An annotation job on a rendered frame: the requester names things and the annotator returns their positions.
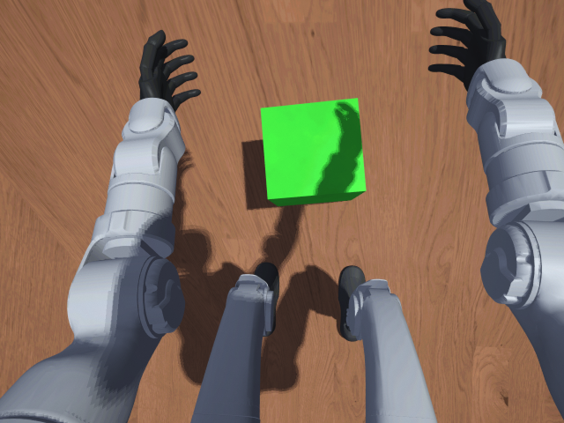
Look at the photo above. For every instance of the carton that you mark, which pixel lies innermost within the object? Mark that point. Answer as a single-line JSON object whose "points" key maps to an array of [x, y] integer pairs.
{"points": [[313, 152]]}

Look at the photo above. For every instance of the left robot thigh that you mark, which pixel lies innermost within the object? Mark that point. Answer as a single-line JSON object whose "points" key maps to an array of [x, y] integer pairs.
{"points": [[230, 390]]}

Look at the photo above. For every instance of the right robot upper arm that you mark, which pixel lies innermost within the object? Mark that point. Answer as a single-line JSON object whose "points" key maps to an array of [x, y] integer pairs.
{"points": [[523, 268]]}

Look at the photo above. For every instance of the left robot forearm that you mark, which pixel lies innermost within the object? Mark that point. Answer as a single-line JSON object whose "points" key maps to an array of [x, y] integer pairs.
{"points": [[137, 220]]}

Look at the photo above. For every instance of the robot right foot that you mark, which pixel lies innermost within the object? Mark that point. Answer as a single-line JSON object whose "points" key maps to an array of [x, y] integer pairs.
{"points": [[350, 278]]}

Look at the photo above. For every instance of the right robot forearm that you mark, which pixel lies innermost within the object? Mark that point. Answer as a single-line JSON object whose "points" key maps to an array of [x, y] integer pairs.
{"points": [[520, 144]]}

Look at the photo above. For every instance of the right robot hand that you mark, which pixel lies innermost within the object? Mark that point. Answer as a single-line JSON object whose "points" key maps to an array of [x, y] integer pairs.
{"points": [[484, 41]]}

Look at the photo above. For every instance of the left robot upper arm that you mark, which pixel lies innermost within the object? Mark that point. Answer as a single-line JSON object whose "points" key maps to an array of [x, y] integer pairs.
{"points": [[119, 311]]}

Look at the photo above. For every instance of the left robot hand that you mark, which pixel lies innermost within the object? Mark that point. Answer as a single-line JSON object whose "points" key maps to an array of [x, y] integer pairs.
{"points": [[154, 82]]}

